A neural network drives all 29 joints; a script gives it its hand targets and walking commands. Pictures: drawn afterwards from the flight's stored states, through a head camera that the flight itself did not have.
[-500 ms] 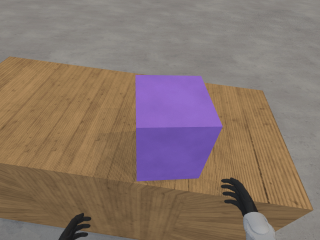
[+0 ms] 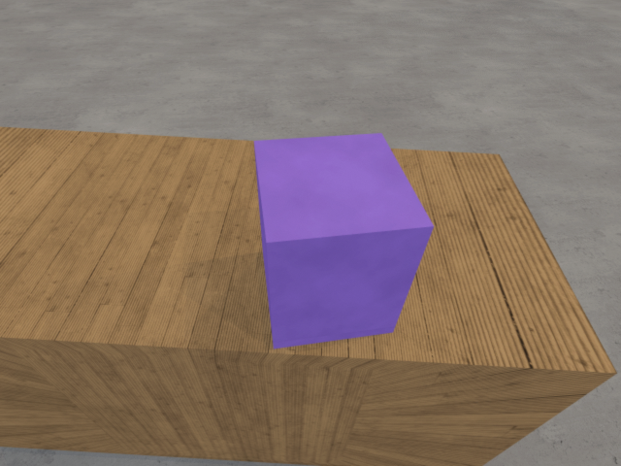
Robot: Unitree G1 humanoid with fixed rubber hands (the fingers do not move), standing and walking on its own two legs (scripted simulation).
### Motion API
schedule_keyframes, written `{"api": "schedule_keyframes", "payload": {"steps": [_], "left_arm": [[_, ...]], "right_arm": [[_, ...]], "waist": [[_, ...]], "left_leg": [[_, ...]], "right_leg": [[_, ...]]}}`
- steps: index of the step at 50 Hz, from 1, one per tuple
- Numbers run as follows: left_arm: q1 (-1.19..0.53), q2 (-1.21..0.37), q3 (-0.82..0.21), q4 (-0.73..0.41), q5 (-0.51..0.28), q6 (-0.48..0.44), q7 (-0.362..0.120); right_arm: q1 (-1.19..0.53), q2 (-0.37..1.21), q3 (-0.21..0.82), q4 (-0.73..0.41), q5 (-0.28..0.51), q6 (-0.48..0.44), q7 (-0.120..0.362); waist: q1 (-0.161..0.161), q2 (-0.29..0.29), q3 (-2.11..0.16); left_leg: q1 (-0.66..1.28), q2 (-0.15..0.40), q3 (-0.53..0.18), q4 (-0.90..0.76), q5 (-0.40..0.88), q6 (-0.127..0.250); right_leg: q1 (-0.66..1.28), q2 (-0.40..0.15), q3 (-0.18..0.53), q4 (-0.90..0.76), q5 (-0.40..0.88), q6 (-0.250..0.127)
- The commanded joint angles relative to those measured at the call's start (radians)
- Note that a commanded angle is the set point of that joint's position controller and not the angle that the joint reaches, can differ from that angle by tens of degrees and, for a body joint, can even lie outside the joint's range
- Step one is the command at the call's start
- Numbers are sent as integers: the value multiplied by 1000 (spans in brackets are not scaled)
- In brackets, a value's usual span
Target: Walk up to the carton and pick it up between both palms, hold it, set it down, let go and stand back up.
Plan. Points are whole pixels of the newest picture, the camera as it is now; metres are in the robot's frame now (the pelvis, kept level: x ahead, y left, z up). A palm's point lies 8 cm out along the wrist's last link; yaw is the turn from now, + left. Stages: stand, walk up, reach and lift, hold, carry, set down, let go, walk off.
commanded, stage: stand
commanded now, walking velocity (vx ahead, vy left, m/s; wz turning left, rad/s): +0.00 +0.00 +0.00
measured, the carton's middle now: (327, 241) +0.45 -0.04 +0.04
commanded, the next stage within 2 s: none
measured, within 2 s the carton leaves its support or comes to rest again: neither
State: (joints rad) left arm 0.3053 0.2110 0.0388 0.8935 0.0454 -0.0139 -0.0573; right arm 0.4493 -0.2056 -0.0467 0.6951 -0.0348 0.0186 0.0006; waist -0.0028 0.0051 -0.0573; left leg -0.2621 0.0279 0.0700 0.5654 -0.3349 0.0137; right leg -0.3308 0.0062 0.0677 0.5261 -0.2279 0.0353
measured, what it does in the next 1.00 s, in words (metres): stands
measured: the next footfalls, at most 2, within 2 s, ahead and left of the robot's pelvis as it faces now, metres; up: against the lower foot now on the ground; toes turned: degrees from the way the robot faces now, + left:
none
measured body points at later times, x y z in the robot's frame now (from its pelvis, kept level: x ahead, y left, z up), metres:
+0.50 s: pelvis +0.00 +0.00 +0.00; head -0.02 +0.01 +0.45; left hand +0.02 +0.23 -0.15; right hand -0.02 -0.24 -0.14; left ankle -0.02 +0.11 -0.73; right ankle +0.03 -0.14 -0.73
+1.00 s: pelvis +0.00 +0.00 +0.01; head -0.01 +0.01 +0.46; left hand +0.00 +0.21 -0.16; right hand -0.04 -0.22 -0.15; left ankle -0.02 +0.11 -0.73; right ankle +0.03 -0.14 -0.73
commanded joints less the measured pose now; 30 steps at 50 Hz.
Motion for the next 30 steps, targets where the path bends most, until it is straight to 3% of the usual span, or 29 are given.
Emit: {"api": "schedule_keyframes", "payload": {"steps": [1, 12, 30], "left_arm": [[-17, 114, 33, -55, -7, -24, 29], [-11, 94, 26, 33, -20, -6, 48], [25, 48, 12, 161, -26, -1, 66]], "right_arm": [[20, -164, -48, -74, 2, -54, -21], [105, -111, -30, 59, 3, -45, -25], [103, -76, -26, 189, 11, -42, -36]], "waist": [[12, -51, 9], [5, 8, 131], [-7, -13, 135]], "left_leg": [[-61, 103, -143, -177, 95, 50], [-76, 90, -127, -233, -3, 39], [42, 84, -108, -222, 58, 45]], "right_leg": [[69, -52, 60, -54, 123, -35], [41, -54, 85, -101, 84, -38], [26, -47, 74, -134, 107, -34]]}}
